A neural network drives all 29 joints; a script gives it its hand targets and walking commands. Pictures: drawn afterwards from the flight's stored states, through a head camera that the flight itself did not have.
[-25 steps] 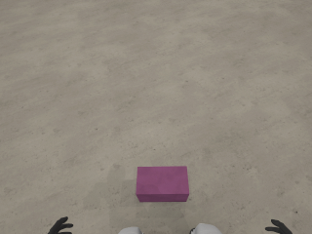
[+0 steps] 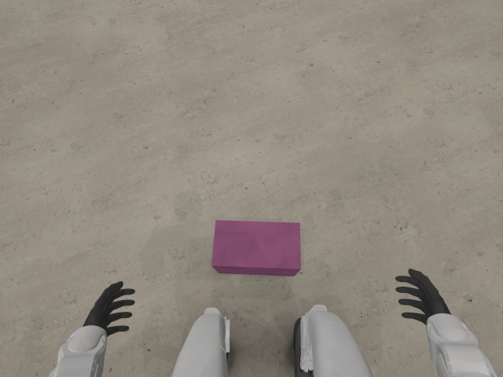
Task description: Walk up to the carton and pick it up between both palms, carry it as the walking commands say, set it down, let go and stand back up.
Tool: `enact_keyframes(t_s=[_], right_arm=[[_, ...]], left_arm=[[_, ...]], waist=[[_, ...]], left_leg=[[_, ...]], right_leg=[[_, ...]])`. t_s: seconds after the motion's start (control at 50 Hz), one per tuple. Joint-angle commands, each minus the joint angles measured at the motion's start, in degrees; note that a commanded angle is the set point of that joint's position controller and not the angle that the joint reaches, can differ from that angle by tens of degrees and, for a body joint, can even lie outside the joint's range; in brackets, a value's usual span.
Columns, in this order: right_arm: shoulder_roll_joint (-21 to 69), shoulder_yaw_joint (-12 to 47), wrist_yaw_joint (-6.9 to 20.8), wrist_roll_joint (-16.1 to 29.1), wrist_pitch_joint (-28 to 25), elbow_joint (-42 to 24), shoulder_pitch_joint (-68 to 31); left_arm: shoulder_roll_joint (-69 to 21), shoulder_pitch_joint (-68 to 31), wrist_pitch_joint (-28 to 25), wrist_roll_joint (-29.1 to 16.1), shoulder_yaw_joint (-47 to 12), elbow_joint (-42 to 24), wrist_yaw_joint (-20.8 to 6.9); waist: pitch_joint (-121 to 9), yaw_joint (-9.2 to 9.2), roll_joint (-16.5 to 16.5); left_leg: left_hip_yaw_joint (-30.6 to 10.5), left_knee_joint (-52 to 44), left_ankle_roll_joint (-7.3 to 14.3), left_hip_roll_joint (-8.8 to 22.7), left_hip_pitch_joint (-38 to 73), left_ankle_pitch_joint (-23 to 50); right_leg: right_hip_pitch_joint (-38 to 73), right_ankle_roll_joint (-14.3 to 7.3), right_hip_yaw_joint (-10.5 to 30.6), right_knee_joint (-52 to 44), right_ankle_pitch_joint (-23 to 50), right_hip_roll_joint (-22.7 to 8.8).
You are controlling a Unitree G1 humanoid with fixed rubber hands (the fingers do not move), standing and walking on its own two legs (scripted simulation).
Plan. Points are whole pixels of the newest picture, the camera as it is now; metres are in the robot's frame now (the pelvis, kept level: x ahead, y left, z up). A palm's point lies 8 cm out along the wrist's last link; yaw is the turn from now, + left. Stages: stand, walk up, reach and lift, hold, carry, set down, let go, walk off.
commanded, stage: reach and lift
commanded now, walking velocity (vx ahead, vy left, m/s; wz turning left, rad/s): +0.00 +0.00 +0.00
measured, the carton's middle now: (256, 249) +0.40 +0.02 -0.64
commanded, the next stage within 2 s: none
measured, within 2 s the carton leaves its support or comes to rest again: neither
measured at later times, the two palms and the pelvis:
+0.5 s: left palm (139, 259) +0.29 +0.25 -0.18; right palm (390, 268) +0.27 -0.24 -0.18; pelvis -0.06 +0.01 -0.07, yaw -2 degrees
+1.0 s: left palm (165, 212) +0.41 +0.22 -0.23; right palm (365, 226) +0.36 -0.23 -0.23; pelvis -0.07 +0.03 -0.11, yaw -1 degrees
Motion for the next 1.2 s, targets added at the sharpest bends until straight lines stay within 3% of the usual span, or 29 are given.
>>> enact_keyframes(t_s=[0.0, 0.02, 0.04, 0.1, 0.18, 0.24, 0.26, 0.3, 0.36, 0.4, 0.42, 0.44, 0.46, 0.48, 0.5, 0.56, 0.66, 0.74, 0.76, 0.82, 0.9, 0.92, 0.94, 0.96, 1.0, 1.02, 1.04, 1.14, 1.18], right_arm=[[-7.44, -0.05, -2.41, 2.94, -2.83, -8.86, -2.39], [-7.54, -1.20, -2.86, 2.62, -3.11, -9.16, -2.92], [-7.94, -0.63, -2.98, 2.86, -3.67, -8.83, -3.33], [-9.14, -1.09, -4.02, 3.14, -4.27, -9.84, -5.33], [-6.34, 0.02, -4.44, 4.52, -3.89, -7.45, -7.05], [-5.74, 0.10, -4.57, 5.65, -3.53, -6.52, -9.91], [-6.05, -0.66, -4.18, 6.03, -3.70, -4.53, -11.09], [-6.44, 0.10, -3.66, 7.68, -3.85, -5.90, -16.61], [-7.42, 0.20, -3.34, 8.60, -3.11, -10.42, -27.15], [-10.27, -1.24, -3.13, 9.89, -2.36, -10.53, -33.83], [-12.44, -2.54, -3.38, 9.96, -1.88, -11.93, -38.25], [-12.28, -2.00, -3.64, 10.45, -0.97, -10.09, -41.50], [-11.69, -2.44, -3.46, 10.59, -0.52, -10.02, -43.73], [-12.67, -2.25, -3.73, 10.45, 0.61, -10.58, -47.81], [-12.94, -3.20, -3.88, 9.96, 1.40, -7.27, -48.86], [-14.91, -3.60, -3.83, 10.65, 2.97, -3.25, -56.29], [-13.90, -5.77, -2.71, 10.42, 1.46, 9.65, -63.30], [-13.99, -7.12, -1.88, 10.39, -2.75, 8.86, -66.81], [-15.84, -9.27, -1.78, 8.55, -3.66, 10.03, -63.32], [-15.04, -9.64, -1.51, 8.40, -5.82, 4.15, -64.69], [-16.19, -12.69, -1.02, 6.90, -7.12, -4.44, -61.52], [-13.10, -11.09, -0.36, 7.64, -7.00, 0.60, -57.89], [-14.08, -12.15, -0.16, 7.17, -7.22, -3.95, -58.33], [-12.24, -10.11, 0.31, 8.05, -7.00, -3.11, -58.14], [-12.37, -10.66, 0.08, 8.51, -7.52, -8.66, -57.82], [-9.33, -8.38, 0.19, 9.59, -7.96, -6.21, -56.89], [-9.96, -9.68, 0.08, 9.31, -8.46, -7.64, -56.36], [-9.29, -10.25, 0.16, 9.07, -9.08, -1.95, -52.02], [-8.62, -10.94, -0.34, 8.53, -10.09, 1.37, -49.05]], left_arm=[[15.87, -7.67, -4.16, -1.60, 5.13, -10.99, -0.01], [14.72, -9.97, -4.29, -2.08, 3.96, -11.53, 0.02], [16.53, -8.08, -4.54, -1.09, 5.77, -10.09, 0.58], [14.06, -8.59, -5.06, -3.81, 4.47, -6.84, 0.24], [14.31, -9.39, -4.82, -3.86, 6.04, -3.18, 0.28], [12.32, -12.45, -4.60, -6.09, 4.99, -2.71, -0.19], [10.96, -14.43, -4.65, -6.54, 3.56, -1.49, -0.01], [12.27, -19.34, -4.80, -6.73, 3.97, -3.59, 0.41], [14.24, -26.76, -3.98, -6.85, 5.66, -4.28, 0.60], [16.44, -33.59, -3.41, -6.28, 6.92, -7.72, 1.26], [16.57, -37.89, -2.50, -7.21, 6.03, -8.51, 1.31], [18.17, -41.82, -1.72, -6.56, 6.72, -8.57, 1.66], [16.93, -45.39, -1.26, -7.50, 5.63, -7.80, 1.60], [18.67, -48.14, -0.20, -8.02, 6.70, -7.40, 1.73], [18.31, -51.76, 0.30, -8.35, 5.46, -7.05, 1.97], [19.49, -61.37, 1.86, -11.32, 4.15, -7.25, 2.61], [16.01, -68.90, 1.24, -12.38, 0.86, 4.00, 2.05], [15.29, -70.36, -1.44, -12.56, 0.35, 8.24, 2.41], [15.64, -69.74, -1.95, -11.74, 0.12, 5.75, 2.65], [14.78, -67.73, -3.39, -12.07, 0.47, 3.48, 2.95], [14.97, -65.12, -4.78, -9.28, 4.09, -4.66, 3.70], [12.48, -62.06, -4.58, -8.66, 3.15, -1.68, 3.58], [12.72, -62.78, -4.73, -7.90, 4.51, -5.08, 3.74], [13.24, -61.83, -4.65, -7.08, 5.13, -2.02, 3.63], [14.41, -61.73, -5.33, -7.01, 7.20, -6.96, 3.70], [13.47, -59.45, -6.17, -7.43, 6.94, -3.57, 3.55], [12.59, -61.08, -6.59, -8.12, 6.45, -7.86, 3.53], [9.33, -57.91, -7.31, -8.68, 4.47, -7.07, 2.80], [8.31, -57.34, -8.15, -9.88, 2.92, -7.28, 2.84]], waist=[[-35.58, -0.02, 1.16], [-36.44, -2.14, 2.02], [-36.39, 0.19, 3.63], [-40.21, -1.82, 1.41], [-42.64, 0.26, -0.57], [-48.49, -0.32, -0.04], [-47.72, -2.29, 0.88], [-49.20, -0.52, 3.34], [-51.73, 1.67, -0.79], [-55.63, 3.20, 2.78], [-58.92, 1.46, 1.93], [-57.52, 3.45, 3.39], [-55.93, 1.51, 3.22], [-58.90, 2.99, 0.74], [-59.83, 1.04, 1.73], [-67.77, 0.40, 1.28], [-61.84, -2.16, 4.55], [-69.65, -2.62, 3.85], [-73.70, -5.55, 4.68], [-79.75, -4.14, 2.73], [-86.75, -2.87, 4.76], [-84.14, -1.05, 4.60], [-87.69, -1.81, 5.18], [-83.73, 0.66, 3.51], [-90.14, 0.44, 1.53], [-84.75, 1.64, 0.30], [-88.45, -0.48, 1.03], [-88.02, -1.37, 4.65], [-85.23, -3.27, 4.44]], left_leg=[[3.77, 0.62, 1.92, -6.25, 1.14, 18.96], [3.39, 1.78, 1.67, -6.15, -0.05, 20.95], [4.19, 2.93, 1.36, -5.95, -1.12, 22.28], [3.60, 5.62, 1.22, -5.98, -7.13, 25.28], [3.99, 7.72, 1.08, -6.28, -13.39, 25.25], [4.68, 9.88, 0.75, -6.33, -18.05, 24.56], [4.06, 9.70, 0.84, -6.36, -17.24, 25.84], [4.58, 10.61, 0.72, -6.24, -16.96, 23.30], [5.88, 10.09, 2.00, -5.80, -20.41, 15.23], [6.41, 10.18, 1.71, -6.01, -20.33, 10.11], [6.27, 9.89, 1.81, -5.84, -18.49, 7.06], [6.88, 9.87, 1.73, -5.52, -20.95, 3.70], [7.11, 9.27, 2.10, -5.38, -20.94, 0.63], [7.98, 9.53, 2.50, -5.47, -21.78, -3.06], [8.61, 9.56, 2.32, -5.05, -23.61, -5.11], [8.07, 9.13, 2.47, -4.68, -21.34, -8.57], [6.24, 9.29, 1.95, -4.30, -30.09, -13.12], [5.24, 11.73, 1.38, -5.01, -26.80, -7.96], [4.95, 11.55, 1.00, -5.33, -23.07, -5.91], [5.50, 14.49, 0.99, -6.19, -21.85, 4.22], [5.50, 15.67, 0.44, -6.62, -16.88, 13.52], [4.58, 15.79, 0.46, -6.65, -17.43, 14.30], [4.69, 16.43, 0.42, -6.67, -16.31, 15.93], [4.71, 16.83, 1.10, -6.67, -19.34, 14.18], [5.36, 19.17, 1.32, -6.98, -20.96, 17.79], [5.60, 20.35, 1.71, -6.95, -25.33, 18.43], [4.80, 21.34, 1.52, -6.89, -24.26, 21.15], [4.45, 27.43, 0.29, -7.04, -27.23, 25.21], [3.42, 30.49, -0.25, -7.09, -30.16, 27.56]], right_leg=[[10.60, 2.42, 2.42, -0.07, 22.56, 5.34], [9.00, 1.93, 2.36, 0.78, 25.31, 5.27], [6.62, 2.10, 1.83, 1.90, 25.34, 5.57], [5.06, 1.64, 2.00, 5.10, 31.06, 5.78], [0.84, 2.12, 2.10, 7.18, 30.35, 6.01], [1.84, 1.75, 2.89, 8.45, 31.64, 6.30], [-1.62, 1.68, 1.49, 9.22, 31.74, 6.83], [-7.16, 1.36, 0.81, 9.94, 25.01, 6.89], [-7.31, 1.62, 0.99, 9.69, 17.49, 6.54], [-10.34, 1.24, 0.48, 11.31, 11.09, 6.47], [-10.95, 1.21, 0.05, 10.31, 7.69, 6.65], [-12.79, 1.14, 0.46, 10.47, 3.87, 6.15], [-13.88, 0.82, 0.02, 9.90, 1.05, 6.28], [-12.55, 1.08, 0.12, 9.54, -3.52, 6.32], [-13.08, 0.92, -0.20, 9.62, -4.89, 6.27], [-13.98, 0.46, -1.04, 10.64, -8.35, 6.71], [-24.51, 0.20, -1.92, 12.71, -9.38, 6.76], [-27.12, -0.09, -2.33, 14.61, -4.76, 6.93], [-26.49, -0.31, -3.31, 14.89, -1.87, 7.31], [-26.09, 0.05, -3.18, 16.01, 4.45, 7.48], [-24.52, -0.06, -3.00, 17.01, 12.09, 7.68], [-27.95, 0.06, -3.13, 17.76, 12.05, 7.76], [-26.72, 0.00, -3.19, 18.44, 13.37, 7.59], [-28.47, 0.55, -2.44, 18.96, 11.34, 7.42], [-22.63, 0.98, -1.70, 20.74, 16.96, 7.46], [-25.43, 1.12, -1.55, 22.61, 18.37, 7.61], [-26.04, 0.90, -1.71, 23.65, 21.69, 7.75], [-34.73, 0.85, -1.78, 29.27, 24.11, 7.97], [-41.77, 0.83, -2.43, 32.19, 24.79, 8.06]])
